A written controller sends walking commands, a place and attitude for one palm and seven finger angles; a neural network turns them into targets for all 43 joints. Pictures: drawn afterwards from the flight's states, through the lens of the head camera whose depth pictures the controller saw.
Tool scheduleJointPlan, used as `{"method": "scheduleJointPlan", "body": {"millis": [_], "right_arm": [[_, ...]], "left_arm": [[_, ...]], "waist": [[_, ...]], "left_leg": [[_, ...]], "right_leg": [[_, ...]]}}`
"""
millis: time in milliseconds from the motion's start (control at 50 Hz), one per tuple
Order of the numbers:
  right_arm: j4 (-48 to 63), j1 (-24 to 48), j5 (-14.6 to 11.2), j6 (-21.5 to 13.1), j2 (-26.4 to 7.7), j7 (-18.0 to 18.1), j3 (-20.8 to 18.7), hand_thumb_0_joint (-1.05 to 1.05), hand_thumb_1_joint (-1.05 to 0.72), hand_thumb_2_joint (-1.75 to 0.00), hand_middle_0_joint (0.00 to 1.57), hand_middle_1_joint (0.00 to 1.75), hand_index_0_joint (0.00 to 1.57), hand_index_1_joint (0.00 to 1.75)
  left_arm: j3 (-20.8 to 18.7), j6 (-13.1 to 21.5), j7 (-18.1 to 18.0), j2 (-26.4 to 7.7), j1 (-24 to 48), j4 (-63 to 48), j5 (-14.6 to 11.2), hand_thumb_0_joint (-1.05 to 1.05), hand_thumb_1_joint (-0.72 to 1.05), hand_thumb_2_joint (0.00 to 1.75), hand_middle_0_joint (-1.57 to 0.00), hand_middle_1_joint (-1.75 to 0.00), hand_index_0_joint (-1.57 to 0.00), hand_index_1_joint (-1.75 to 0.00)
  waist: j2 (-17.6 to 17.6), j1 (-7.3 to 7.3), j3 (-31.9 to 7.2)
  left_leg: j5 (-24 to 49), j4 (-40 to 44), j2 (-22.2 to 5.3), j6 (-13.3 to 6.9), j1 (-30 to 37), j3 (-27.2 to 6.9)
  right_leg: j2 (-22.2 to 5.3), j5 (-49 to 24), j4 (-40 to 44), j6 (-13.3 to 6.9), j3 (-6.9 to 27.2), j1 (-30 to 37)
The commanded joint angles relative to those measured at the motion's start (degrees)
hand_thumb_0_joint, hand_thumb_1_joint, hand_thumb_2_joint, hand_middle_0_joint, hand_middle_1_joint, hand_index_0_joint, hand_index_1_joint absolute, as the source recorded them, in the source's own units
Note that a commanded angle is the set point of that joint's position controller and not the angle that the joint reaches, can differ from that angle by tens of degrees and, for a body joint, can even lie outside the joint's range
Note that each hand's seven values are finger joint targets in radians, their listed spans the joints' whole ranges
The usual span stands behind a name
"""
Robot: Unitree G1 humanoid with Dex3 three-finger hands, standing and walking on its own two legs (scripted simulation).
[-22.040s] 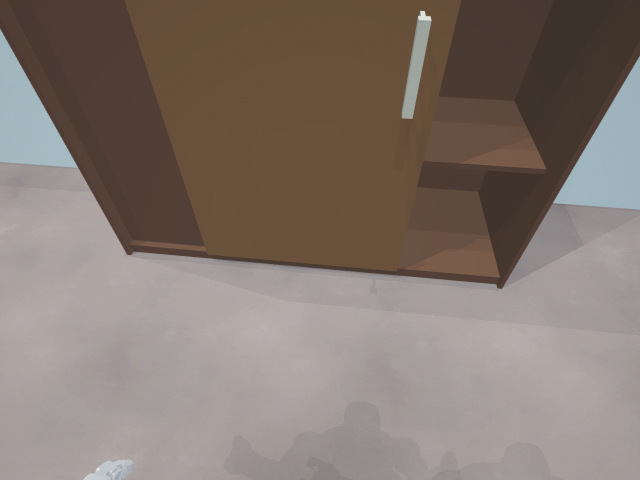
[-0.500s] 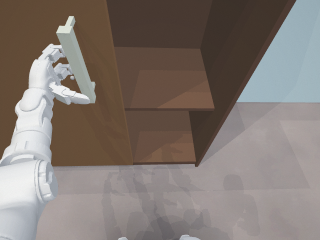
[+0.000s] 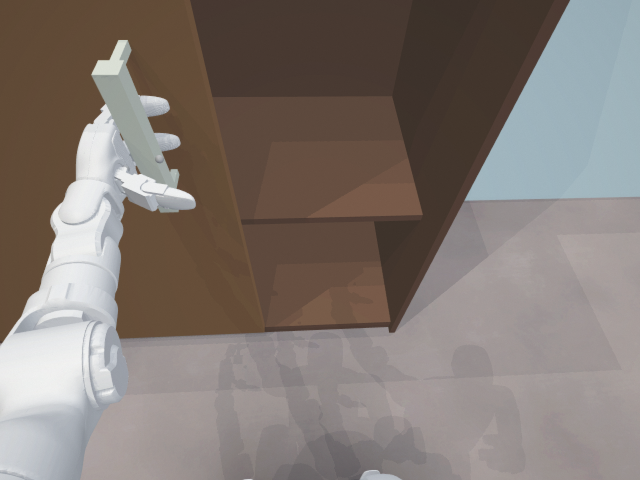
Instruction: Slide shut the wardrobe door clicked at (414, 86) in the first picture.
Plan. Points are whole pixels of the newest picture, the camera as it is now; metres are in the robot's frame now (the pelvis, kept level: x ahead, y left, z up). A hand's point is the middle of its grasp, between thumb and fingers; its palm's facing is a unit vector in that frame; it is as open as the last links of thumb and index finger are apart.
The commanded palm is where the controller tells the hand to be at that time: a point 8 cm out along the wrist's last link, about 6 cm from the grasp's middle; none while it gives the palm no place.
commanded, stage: slide the fingers in behind the handle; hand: left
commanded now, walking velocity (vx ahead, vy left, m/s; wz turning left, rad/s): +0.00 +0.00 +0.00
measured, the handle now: (149, 136) +0.54 +0.18 +0.12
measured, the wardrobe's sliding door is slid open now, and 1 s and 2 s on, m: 0.40 0.40 0.40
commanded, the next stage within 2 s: grip the handle and tug to test in 0.54 s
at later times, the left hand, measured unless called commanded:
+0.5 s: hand (159, 158) +0.49 +0.16 +0.12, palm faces -0.03 -1.00 -0.02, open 14.0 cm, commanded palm +0.46 +0.21 +0.12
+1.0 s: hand (155, 161) +0.48 +0.16 +0.13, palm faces -0.02 -1.00 -0.02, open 11.1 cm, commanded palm +0.45 +0.21 +0.12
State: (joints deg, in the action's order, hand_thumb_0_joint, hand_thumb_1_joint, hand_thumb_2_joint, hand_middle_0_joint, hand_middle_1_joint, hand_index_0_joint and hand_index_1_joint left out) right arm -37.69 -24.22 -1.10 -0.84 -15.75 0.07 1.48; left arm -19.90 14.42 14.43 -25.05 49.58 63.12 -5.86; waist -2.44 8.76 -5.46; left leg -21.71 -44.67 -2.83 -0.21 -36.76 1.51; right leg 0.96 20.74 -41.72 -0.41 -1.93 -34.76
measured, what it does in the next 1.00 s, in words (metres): stands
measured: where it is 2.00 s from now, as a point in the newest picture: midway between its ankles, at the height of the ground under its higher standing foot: outside the picture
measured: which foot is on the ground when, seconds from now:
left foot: down 0.00-1.00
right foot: down 0.00-1.00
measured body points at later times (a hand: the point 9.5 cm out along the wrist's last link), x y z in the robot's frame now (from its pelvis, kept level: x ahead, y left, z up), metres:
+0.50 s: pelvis +0.00 +0.00 +0.00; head +0.07 +0.00 +0.45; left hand +0.48 +0.22 +0.13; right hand +0.02 -0.26 -0.12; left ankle -0.01 +0.12 -0.71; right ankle -0.01 -0.12 -0.71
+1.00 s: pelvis +0.00 +0.00 +0.00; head +0.06 +0.00 +0.45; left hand +0.47 +0.22 +0.13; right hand +0.03 -0.26 -0.12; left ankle -0.01 +0.12 -0.71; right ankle -0.01 -0.12 -0.71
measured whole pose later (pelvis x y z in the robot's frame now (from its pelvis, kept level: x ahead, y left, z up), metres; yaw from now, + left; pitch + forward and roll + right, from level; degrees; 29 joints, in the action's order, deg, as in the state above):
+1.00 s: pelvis +0.00 +0.00 +0.00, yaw +0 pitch +12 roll -1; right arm -38.1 -23.2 -1.1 -1.5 -15.4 -0.3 1.2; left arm -18.4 15.3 11.6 -22.6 47.0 60.5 -6.3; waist -2.3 7.6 -5.6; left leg -21.6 -43.7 -2.4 -0.5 -34.3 1.8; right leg 0.7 20.6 -40.8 -0.1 -1.5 -32.5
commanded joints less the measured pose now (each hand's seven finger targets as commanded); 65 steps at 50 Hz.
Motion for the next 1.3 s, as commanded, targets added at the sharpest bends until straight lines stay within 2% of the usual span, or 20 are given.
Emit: {"method": "scheduleJointPlan", "body": {"millis": [0,40,80,160,340,400,420,440,460,520,620,680,760,900,980,1040,1100,1160,1240,1280], "right_arm": [[3.7,-5.7,0.5,-2.1,-8.8,0.5,-3.2,0.00,-0.90,-0.90,0.20,0.30,0.20,0.30],[3.7,-5.9,0.5,-2.3,-9.0,0.5,-3.2,0.00,-0.90,-0.90,0.20,0.30,0.20,0.30],[3.4,-5.8,0.5,-2.5,-8.6,0.4,-3.3,0.00,-0.90,-0.90,0.20,0.30,0.20,0.30],[2.9,-5.7,0.5,-2.5,-8.9,0.5,-3.2,0.00,-0.90,-0.90,0.20,0.30,0.20,0.30],[3.5,-5.3,0.2,-2.8,-9.1,0.4,-3.3,0.00,-0.90,-0.90,0.20,0.30,0.20,0.30],[3.3,-5.3,0.3,-2.6,-8.9,0.5,-3.3,0.00,-0.90,-0.90,0.20,0.30,0.20,0.30],[3.7,-4.8,0.3,-2.6,-8.7,0.5,-3.2,0.00,-0.90,-0.90,0.20,0.30,0.20,0.30],[3.9,-5.0,0.0,-2.7,-9.3,0.3,-3.4,0.00,-0.90,-0.90,0.20,0.30,0.20,0.30],[3.8,-4.9,0.2,-2.6,-8.7,0.4,-3.2,0.00,-0.90,-0.90,0.20,0.30,0.20,0.30],[3.6,-5.1,0.3,-2.3,-9.0,0.6,-3.3,0.00,-0.90,-0.90,0.20,0.30,0.20,0.30],[3.9,-4.8,0.3,-2.4,-8.7,0.5,-3.3,0.00,-0.90,-0.90,0.20,0.30,0.20,0.30],[4.2,-4.6,0.3,-2.5,-8.6,0.3,-3.5,0.00,-0.90,-0.90,0.20,0.30,0.20,0.30],[4.0,-4.5,0.2,-2.5,-8.6,0.1,-3.4,0.00,-0.90,-0.90,0.20,0.30,0.20,0.30],[4.1,-3.9,0.2,-2.5,-8.5,0.3,-3.3,0.00,-0.90,-0.90,0.20,0.30,0.20,0.30],[3.9,-4.0,0.2,-2.4,-8.8,0.5,-3.3,0.00,-0.90,-0.90,0.20,0.30,0.20,0.30],[4.1,-3.7,0.1,-2.7,-8.5,0.4,-3.2,0.00,-0.90,-0.90,0.20,0.30,0.20,0.30],[3.4,-4.1,0.1,-2.6,-8.7,0.5,-3.3,0.00,-0.90,-0.90,0.20,0.30,0.20,0.30],[3.4,-4.1,0.2,-2.8,-8.5,0.5,-3.2,0.00,-0.90,-0.90,0.20,0.30,0.20,0.30],[3.0,-4.6,0.2,-2.9,-9.3,0.5,-3.3,0.00,-0.90,-0.90,0.20,0.30,0.20,0.30],[2.5,-4.8,0.3,-2.7,-9.1,0.7,-3.1,0.00,-0.90,-0.90,0.20,0.30,0.20,0.30]], "left_arm": [[-0.8,4.5,-1.8,-11.8,28.6,-13.4,-0.8,0.00,-0.50,0.30,-0.30,-1.20,-0.30,-1.20],[-1.1,5.1,-2.3,-12.6,28.5,-13.2,-0.6,0.00,-0.50,0.30,-0.30,-1.20,-0.30,-1.20],[0.8,5.2,-2.2,-10.1,28.7,-13.4,-0.2,0.00,-0.50,0.30,-0.30,-1.20,-0.30,-1.20],[0.6,5.3,-2.0,-10.8,30.3,-12.8,-0.4,0.00,-0.50,0.30,-0.30,-1.20,-0.30,-1.20],[0.5,5.4,-1.4,-11.1,28.6,-13.2,-1.2,0.00,-0.50,0.30,-0.30,-1.20,-0.30,-1.20],[-1.2,5.3,-1.6,-12.2,27.1,-12.9,-1.0,0.00,-0.50,0.30,-0.30,-1.20,-0.30,-1.20],[0.1,5.3,-1.5,-10.6,27.4,-13.8,-1.1,0.00,-0.50,0.30,-0.30,-1.20,-0.30,-1.20],[-0.7,5.2,-1.7,-12.7,27.1,-13.5,-1.7,0.00,-0.50,0.30,-0.30,-1.20,-0.30,-1.20],[-0.1,5.3,-1.6,-10.9,27.3,-13.8,-1.2,0.00,-0.50,0.30,-0.30,-1.20,-0.30,-1.20],[-1.7,5.1,-1.8,-13.1,26.7,-12.9,-0.7,0.00,-0.50,0.30,-0.30,-1.20,-0.30,-1.20],[0.1,5.3,-1.8,-10.5,27.3,-14.4,-1.0,0.00,-0.50,0.30,-0.30,-1.20,-0.30,-1.20],[-0.1,5.5,-1.9,-10.3,25.4,-16.8,-1.3,0.00,-0.36,0.36,-0.32,-1.22,-0.32,-1.22],[0.8,4.6,-2.5,-8.8,23.7,-14.8,-1.3,0.00,-0.17,0.44,-0.33,-1.25,-0.33,-1.25],[1.0,5.2,-2.6,-8.4,23.9,-16.1,-1.3,0.00,0.15,0.58,-0.37,-1.29,-0.37,-1.29],[-0.7,5.3,-2.1,-10.9,24.3,-15.1,-1.3,0.00,0.34,0.66,-0.39,-1.32,-0.39,-1.32],[2.5,5.4,-1.7,-7.5,25.3,-15.2,-1.2,0.00,0.48,0.72,-0.41,-1.34,-0.41,-1.34],[1.4,5.4,-2.0,-8.8,26.2,-14.0,-1.1,0.00,0.62,0.78,-0.42,-1.36,-0.42,-1.36],[2.9,5.4,-1.8,-7.1,27.0,-13.7,-1.0,0.00,0.76,0.84,-0.44,-1.38,-0.44,-1.38],[0.9,5.0,-2.0,-10.3,27.7,-11.0,-1.0,0.00,0.90,0.90,-0.45,-1.40,-0.45,-1.40],[0.6,4.9,-1.8,-10.6,29.2,-9.9,-0.3,0.00,0.90,0.90,-0.45,-1.40,-0.45,-1.40]], "waist": [[-2.1,0.62,-21.2],[-0.4,0.62,-21.2],[-2.9,0.76,-22.2],[-1.8,1.18,-22.0],[-2.9,-0.15,-22.9],[-0.7,-0.14,-22.4],[-1.7,0.10,-22.1],[-0.9,-0.91,-22.3],[-1.6,0.06,-22.1],[-0.9,-0.41,-21.2],[-2.3,-0.04,-22.3],[-3.8,-1.01,-25.1],[-1.7,-0.64,-21.0],[-1.3,-0.71,-21.2],[-0.6,-0.99,-20.6],[-2.9,-0.58,-19.9],[-0.9,-0.06,-19.5],[-2.1,0.23,-20.3],[-0.6,-0.05,-19.7],[-0.4,0.79,-18.8]], "left_leg": [[19.6,3.4,1.8,-1.7,16.5,-2.3],[20.2,3.4,1.8,-1.9,16.3,-2.4],[21.2,3.2,1.7,-1.6,17.9,-2.3],[20.1,3.2,1.9,-1.7,17.2,-2.3],[22.6,3.0,2.2,-1.6,18.1,-2.4],[21.9,3.3,2.0,-1.7,16.9,-2.2],[21.4,3.5,2.1,-1.7,16.9,-1.8],[23.2,3.4,2.3,-1.7,17.0,-2.4],[22.2,3.5,2.1,-1.7,17.4,-1.9],[21.2,3.7,2.1,-1.7,16.0,-2.0],[22.2,3.7,1.9,-1.4,18.3,-2.3],[25.8,3.3,1.8,-1.2,20.6,-2.4],[24.1,3.9,1.6,-1.3,18.8,-2.4],[22.5,4.3,1.9,-1.4,18.8,-2.2],[21.3,4.5,2.0,-1.5,17.5,-2.1],[21.9,4.5,2.1,-1.5,19.0,-2.4],[20.5,4.5,1.8,-1.4,18.2,-2.6],[20.7,4.3,1.9,-1.3,19.0,-2.8],[19.4,4.1,2.1,-1.6,17.0,-2.7],[18.0,4.0,2.2,-1.7,15.6,-2.4]], "right_leg": [[1.6,-20.7,4.1,-0.7,0.8,6.0],[1.8,-21.5,3.8,-0.8,0.8,6.5],[1.6,-21.7,3.6,-0.7,0.8,5.6],[1.6,-21.7,3.8,-0.7,0.9,6.1],[1.6,-23.5,3.7,-1.1,0.8,7.0],[1.6,-23.7,3.7,-0.8,0.9,8.1],[1.6,-23.6,3.9,-0.7,1.0,8.0],[1.5,-24.6,3.8,-1.2,0.7,8.6],[1.7,-24.1,3.8,-0.8,0.9,8.0],[1.5,-23.4,3.8,-0.9,0.9,8.3],[1.7,-22.8,3.8,-0.9,0.6,7.2],[1.7,-24.8,3.4,-0.9,0.6,8.2],[1.9,-23.4,4.0,-0.9,0.2,7.1],[1.8,-23.2,4.4,-1.0,0.5,8.1],[1.7,-23.0,4.4,-1.0,0.7,8.8],[1.7,-22.1,4.5,-1.2,0.5,6.9],[1.7,-20.8,4.6,-1.0,0.4,6.4],[1.6,-20.5,4.3,-1.0,0.2,5.7],[1.6,-20.0,4.6,-1.1,0.5,5.8],[1.5,-19.7,4.4,-0.9,0.8,5.7]]}}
